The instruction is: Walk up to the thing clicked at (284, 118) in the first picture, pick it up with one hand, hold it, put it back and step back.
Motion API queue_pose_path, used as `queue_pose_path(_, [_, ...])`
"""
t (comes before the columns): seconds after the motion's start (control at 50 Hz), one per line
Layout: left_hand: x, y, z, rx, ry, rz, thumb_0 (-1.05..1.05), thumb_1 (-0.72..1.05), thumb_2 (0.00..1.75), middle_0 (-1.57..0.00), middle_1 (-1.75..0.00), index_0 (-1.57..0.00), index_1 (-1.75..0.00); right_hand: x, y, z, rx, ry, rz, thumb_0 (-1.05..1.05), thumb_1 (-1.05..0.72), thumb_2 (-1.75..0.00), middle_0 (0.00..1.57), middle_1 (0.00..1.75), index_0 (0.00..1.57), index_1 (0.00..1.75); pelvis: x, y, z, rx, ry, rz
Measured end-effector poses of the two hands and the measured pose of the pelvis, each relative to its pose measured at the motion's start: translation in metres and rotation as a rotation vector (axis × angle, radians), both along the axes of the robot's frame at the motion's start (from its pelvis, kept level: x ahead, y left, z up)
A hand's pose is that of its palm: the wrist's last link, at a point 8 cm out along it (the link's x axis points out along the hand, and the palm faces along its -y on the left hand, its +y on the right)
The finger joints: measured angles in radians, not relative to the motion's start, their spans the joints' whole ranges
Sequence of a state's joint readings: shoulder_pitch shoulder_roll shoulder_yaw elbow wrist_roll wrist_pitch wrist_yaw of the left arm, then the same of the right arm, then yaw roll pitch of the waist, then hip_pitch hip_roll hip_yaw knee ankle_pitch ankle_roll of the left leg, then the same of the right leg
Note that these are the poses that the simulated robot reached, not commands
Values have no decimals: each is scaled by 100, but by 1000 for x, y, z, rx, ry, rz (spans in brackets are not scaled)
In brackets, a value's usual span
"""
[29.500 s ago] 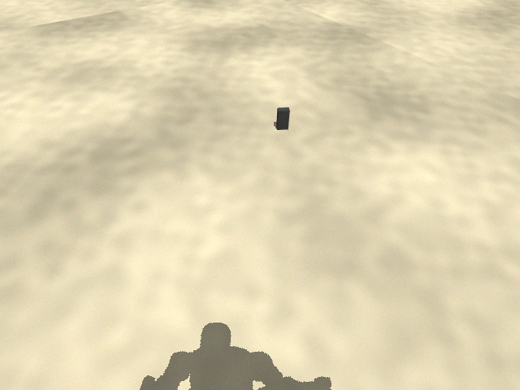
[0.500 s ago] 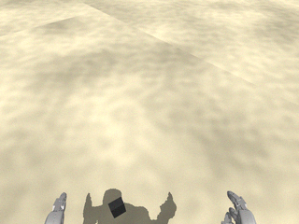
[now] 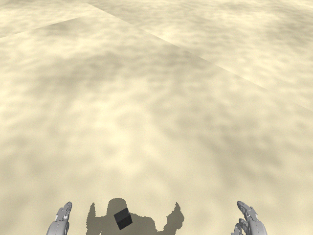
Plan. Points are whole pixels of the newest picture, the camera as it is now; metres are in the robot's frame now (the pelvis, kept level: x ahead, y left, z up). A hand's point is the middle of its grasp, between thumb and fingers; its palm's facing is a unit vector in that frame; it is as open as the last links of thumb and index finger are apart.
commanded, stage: stand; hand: left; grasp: from the side
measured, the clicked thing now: (123, 219) +0.37 +0.17 -0.65
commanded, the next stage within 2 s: none
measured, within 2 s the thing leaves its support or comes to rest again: neither
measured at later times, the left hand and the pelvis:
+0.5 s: hand out of the picture +0.08 +0.25 -0.12, palm faces -0.01 -0.94 -0.34, open 7.7 cm; pelvis -0.01 +0.01 +0.03, yaw +0 degrees
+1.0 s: hand out of the picture +0.02 +0.25 -0.10, palm faces +0.01 -0.94 -0.35, open 7.3 cm; pelvis -0.02 +0.00 +0.05, yaw +1 degrees
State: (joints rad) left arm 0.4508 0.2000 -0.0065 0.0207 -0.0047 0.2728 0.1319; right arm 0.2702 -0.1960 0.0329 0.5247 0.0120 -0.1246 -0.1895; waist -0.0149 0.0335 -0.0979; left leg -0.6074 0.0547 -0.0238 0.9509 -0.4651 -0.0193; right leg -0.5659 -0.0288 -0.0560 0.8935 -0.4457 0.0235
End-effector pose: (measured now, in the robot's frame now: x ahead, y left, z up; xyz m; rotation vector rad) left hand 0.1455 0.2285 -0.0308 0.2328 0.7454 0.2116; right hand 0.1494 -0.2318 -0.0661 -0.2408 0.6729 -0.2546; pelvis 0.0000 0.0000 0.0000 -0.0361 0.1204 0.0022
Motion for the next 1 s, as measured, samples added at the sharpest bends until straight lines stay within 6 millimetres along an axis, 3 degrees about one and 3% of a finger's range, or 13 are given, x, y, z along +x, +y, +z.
queue_pose_path(0.18, [-2,0,-1,-2,6,1,-1,-1,57,-18,-25,-18,-26,0,0,0,-3,1,1,1,-90,-90,21,30,21,30,-1,0,0,-1,2,1])
queue_pose_path(0.26, [-2,11,-20,38,34,-94,0,28,74,-19,-28,-20,-29,-7,-8,-13,-45,169,128,1,-90,-90,21,30,21,30,-6,0,5,18,-56,3])
queue_pose_path(0.36, [-24,37,-41,38,158,-82,0,61,84,-20,-29,-21,-30,-28,-30,-15,-36,310,109,1,-90,-90,21,30,21,30,-8,2,14,31,-96,4])
queue_pose_path(0.44, [-51,55,-48,45,263,-39,1,77,88,-20,-29,-21,-30,-49,-43,-11,-44,383,68,1,-90,-90,21,30,21,30,-7,4,22,30,-117,5])
queue_pose_path(0.56, [-90,68,-49,43,400,17,1,87,90,-20,-30,-21,-30,-75,-48,-9,-33,480,30,1,-90,-90,20,30,20,30,-6,7,35,29,-143,9])
queue_pose_path(0.68, [-116,70,-47,32,491,51,1,90,90,-20,-30,-21,-30,-90,-40,-9,-3,540,23,1,-90,-90,20,30,20,30,-8,9,45,32,-168,12])
queue_pose_path(0.84, [-128,69,-40,30,528,66,1,90,90,-20,-30,-21,-30,-97,-34,-10,31,561,24,1,-90,-90,20,30,21,30,-14,8,52,38,-190,13])
queue_pose_path(1.0, [-130,69,-36,36,530,73,1,91,90,-20,-30,-21,-30,-102,-41,-10,33,573,15,1,-90,-90,20,30,21,30,-19,5,54,38,-193,15])
